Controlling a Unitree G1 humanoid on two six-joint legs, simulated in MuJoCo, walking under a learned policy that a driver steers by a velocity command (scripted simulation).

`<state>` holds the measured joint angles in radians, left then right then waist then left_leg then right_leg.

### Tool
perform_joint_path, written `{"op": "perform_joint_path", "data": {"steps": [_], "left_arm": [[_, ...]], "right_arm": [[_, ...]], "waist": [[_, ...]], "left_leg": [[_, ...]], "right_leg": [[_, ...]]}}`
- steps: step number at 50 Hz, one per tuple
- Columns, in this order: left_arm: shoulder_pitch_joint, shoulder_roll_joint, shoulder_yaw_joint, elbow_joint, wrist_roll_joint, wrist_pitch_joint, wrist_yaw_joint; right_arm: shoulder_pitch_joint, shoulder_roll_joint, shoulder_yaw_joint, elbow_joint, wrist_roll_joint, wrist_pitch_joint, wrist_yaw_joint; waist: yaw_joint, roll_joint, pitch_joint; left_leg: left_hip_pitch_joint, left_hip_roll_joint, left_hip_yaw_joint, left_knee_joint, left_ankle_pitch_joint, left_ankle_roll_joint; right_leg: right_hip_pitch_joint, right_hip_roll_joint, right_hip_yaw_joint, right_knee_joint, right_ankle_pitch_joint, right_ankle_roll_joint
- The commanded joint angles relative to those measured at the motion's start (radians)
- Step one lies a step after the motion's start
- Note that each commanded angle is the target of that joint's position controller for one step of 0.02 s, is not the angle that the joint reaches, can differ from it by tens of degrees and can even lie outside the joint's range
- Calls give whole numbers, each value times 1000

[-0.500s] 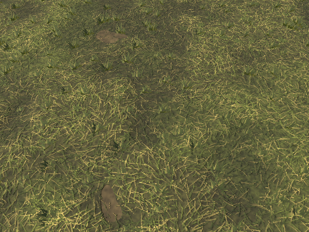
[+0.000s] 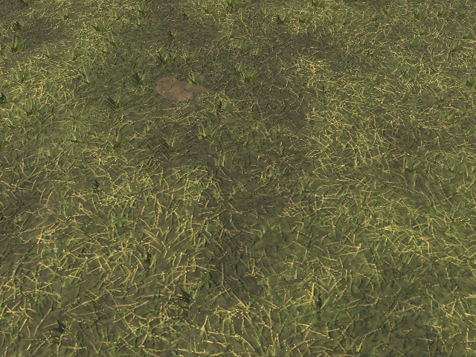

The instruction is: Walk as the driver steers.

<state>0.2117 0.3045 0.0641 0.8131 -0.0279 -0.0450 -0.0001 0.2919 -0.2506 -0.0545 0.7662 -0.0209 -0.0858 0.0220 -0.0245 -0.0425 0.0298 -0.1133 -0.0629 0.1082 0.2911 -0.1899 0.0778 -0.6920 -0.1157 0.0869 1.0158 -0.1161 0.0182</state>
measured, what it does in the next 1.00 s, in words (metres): walks ahead, turning right: right foot, then left foot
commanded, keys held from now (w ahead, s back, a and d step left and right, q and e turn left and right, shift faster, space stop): w+e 0.66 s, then w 0.14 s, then w+q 0.02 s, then q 0.18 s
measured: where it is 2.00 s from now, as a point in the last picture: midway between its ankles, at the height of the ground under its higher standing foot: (289, 278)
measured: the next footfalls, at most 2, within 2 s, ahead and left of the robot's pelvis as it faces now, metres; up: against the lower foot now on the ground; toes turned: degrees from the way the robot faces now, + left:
right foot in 0.28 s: +0.32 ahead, -0.15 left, +0.00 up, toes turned -12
left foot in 0.76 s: +0.65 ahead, -0.05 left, +0.00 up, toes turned -29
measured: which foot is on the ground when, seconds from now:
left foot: down 0.00-0.30, up 0.32-0.74, down 0.76-1.00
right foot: up 0.00-0.26, down 0.28-0.76, up 0.78-1.00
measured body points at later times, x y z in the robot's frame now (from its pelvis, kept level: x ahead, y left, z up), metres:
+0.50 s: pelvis +0.28 -0.08 +0.00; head +0.31 -0.10 +0.45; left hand +0.45 +0.16 -0.11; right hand +0.37 -0.39 -0.10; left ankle +0.37 +0.09 -0.67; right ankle +0.28 -0.15 -0.75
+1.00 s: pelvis +0.56 -0.11 +0.00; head +0.60 -0.12 +0.45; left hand +0.83 +0.04 -0.10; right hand +0.49 -0.38 -0.12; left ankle +0.61 -0.03 -0.75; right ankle +0.54 -0.27 -0.69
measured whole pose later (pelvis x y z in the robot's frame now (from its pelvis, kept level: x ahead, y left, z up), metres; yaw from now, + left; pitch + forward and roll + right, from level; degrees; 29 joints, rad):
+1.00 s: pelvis +0.56 -0.11 +0.00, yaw -25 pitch +2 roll +0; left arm 0.16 0.28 0.05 0.67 0.01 -0.06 0.01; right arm 0.31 -0.26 -0.04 0.82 0.00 -0.07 0.02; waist -0.05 -0.03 0.05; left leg -0.24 -0.06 -0.05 0.37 -0.16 0.04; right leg -0.55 -0.02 0.06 0.88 -0.33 0.04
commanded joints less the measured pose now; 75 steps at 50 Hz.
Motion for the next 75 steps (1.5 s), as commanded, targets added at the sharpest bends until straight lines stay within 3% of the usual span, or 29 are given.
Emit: {"op": "perform_joint_path", "data": {"steps": [1,9,12,14,15,16,17,18,20,24,29,33,37,38,39,40,41,43,46,48,51,58,59,60,61,62,64,70,75], "left_arm": [[-4,47,12,-45,5,-11,-7],[-197,16,-9,-150,9,-15,-59],[-115,63,15,-164,9,-6,-68],[155,159,68,-108,5,0,-50],[253,271,99,-93,4,8,-28],[222,270,87,-120,1,-4,-31],[219,194,65,-123,9,-12,-32],[171,158,55,-126,10,-18,-31],[52,99,35,-152,13,-22,-27],[28,124,39,-172,19,-24,-7],[96,150,48,-149,8,-9,15],[147,143,48,-127,-1,4,20],[131,102,36,-123,14,8,20],[135,54,16,-134,24,5,15],[286,-8,-3,-142,3,-6,13],[293,50,-1,-130,-9,-12,15],[179,124,17,-142,-10,-15,13],[24,114,17,-183,27,-23,15],[57,54,9,-179,45,-25,13],[40,14,-7,-182,45,-23,16],[-23,27,-7,-184,34,-10,19],[-61,79,20,-197,37,-16,15],[-19,134,33,-199,54,-19,24],[-7,172,38,-214,65,-3,36],[32,155,41,-195,60,13,29],[-3,106,28,-206,49,17,26],[-99,63,13,-213,45,20,23],[-124,95,27,-175,50,31,40],[-116,150,47,-151,33,43,32]], "right_arm": [[-60,-137,-35,-52,0,-25,-16],[31,-184,-53,26,27,21,-35],[-1,-226,-64,19,34,45,-51],[-30,-227,-58,8,37,53,-61],[44,-133,-28,-29,8,33,-53],[54,-78,0,-51,7,-8,-35],[-65,-160,-20,-73,47,-40,-16],[-119,-165,-18,-96,64,-57,-10],[-118,-170,-28,-82,22,-55,-22],[-92,-134,-25,-86,5,-13,-26],[-281,-88,-3,-134,13,-16,-20],[-335,-130,-16,-156,30,-32,-3],[-160,-176,-43,-107,18,-52,0],[-33,-215,-54,-93,0,-57,-5],[92,-311,-81,-57,-11,-47,-6],[131,-253,-72,-31,24,-40,6],[75,-186,-51,-42,35,-36,5],[-44,-143,-28,-56,14,-20,5],[-74,-110,-10,-46,15,-19,3],[-67,-160,-25,-29,20,-9,-9],[-47,-222,-48,-17,38,22,-27],[-60,-181,-46,-34,52,72,-56],[-47,-129,-30,-52,36,70,-55],[70,-71,-15,-47,14,64,-50],[121,-129,-25,-51,30,67,-50],[95,-195,-47,-36,38,80,-55],[43,-204,-62,-31,43,121,-67],[-41,-120,-39,-107,36,140,-52],[-82,-142,-38,-148,36,142,-21]], "waist": [[14,91,3],[-54,76,75],[17,137,-19],[172,104,-165],[148,-110,-275],[103,-165,-404],[160,-68,-345],[137,-19,-216],[51,45,-88],[5,8,-54],[81,-36,-31],[95,-53,-35],[3,-83,-89],[-54,-20,-209],[-22,264,-350],[-41,338,-338],[-63,214,-183],[-26,104,-22],[37,143,-65],[41,152,-102],[22,158,-137],[55,153,-109],[54,61,-170],[5,-165,-225],[14,-248,-285],[21,-136,-225],[6,-70,-138],[17,-106,-114],[33,-116,-135]], "left_leg": [[-10,264,-68,-169,272,104],[238,342,36,-96,458,75],[271,339,77,111,941,39],[102,278,109,502,902,-17],[-293,164,102,876,289,-78],[-569,-20,-113,1115,-402,-104],[-678,49,-230,1141,-350,-76],[-696,94,-213,1067,-261,-54],[-586,163,-199,887,-158,-67],[-491,164,-165,728,-64,-135],[-402,91,-144,342,248,-164],[-369,68,-188,218,246,-141],[-160,72,-153,153,161,-53],[63,188,-262,178,133,8],[421,402,-684,126,-46,184],[448,467,-942,3,-332,223],[328,424,-838,-23,-399,182],[74,335,-589,-24,18,154],[-31,254,-400,8,625,146],[-52,238,-338,19,773,157],[-84,220,-316,27,698,136],[-129,155,-440,176,249,36],[-212,99,-398,316,77,-9],[-399,-24,-279,543,-443,-71],[-480,-7,-219,731,-545,-108],[-514,37,-226,848,-472,-132],[-524,74,-214,908,-351,-163],[-414,110,-140,710,-195,-183],[-280,111,-85,497,-162,-137]], "right_leg": [[6,-1,24,-144,188,3],[-60,35,-102,-394,111,-60],[121,126,-193,-388,-47,-119],[534,182,-166,-479,0,-191],[920,-55,236,-481,-16,-324],[1108,-221,740,-655,-147,-474],[1078,-201,655,-710,-179,-415],[941,-165,511,-718,-137,-372],[675,-85,330,-748,55,-322],[479,-25,212,-798,237,-324],[411,52,143,-769,120,-245],[506,5,257,-689,22,-223],[566,8,276,-508,165,-174],[488,62,216,-281,109,-140],[152,213,85,77,-205,-57],[-30,197,95,237,-458,-44],[-91,151,112,293,-386,-47],[-48,89,30,218,-285,-37],[109,63,-11,26,-276,2],[176,88,-43,-132,-234,28],[275,133,-50,-287,-61,41],[474,124,-3,-634,147,-14],[623,-29,98,-625,338,-72],[795,-244,282,-566,705,-197],[783,-354,444,-619,580,-309],[736,-291,390,-644,416,-299],[607,-191,215,-672,257,-239],[517,-151,15,-724,245,-258],[531,-196,-30,-701,236,-251]]}}
Velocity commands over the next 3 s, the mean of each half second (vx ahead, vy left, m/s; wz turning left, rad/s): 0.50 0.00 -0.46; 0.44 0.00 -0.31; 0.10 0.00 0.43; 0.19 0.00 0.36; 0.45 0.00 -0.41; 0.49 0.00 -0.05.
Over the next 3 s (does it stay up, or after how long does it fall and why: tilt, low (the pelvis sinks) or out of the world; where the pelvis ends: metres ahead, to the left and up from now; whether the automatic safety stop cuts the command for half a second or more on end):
stays up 1.22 -0.30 0.00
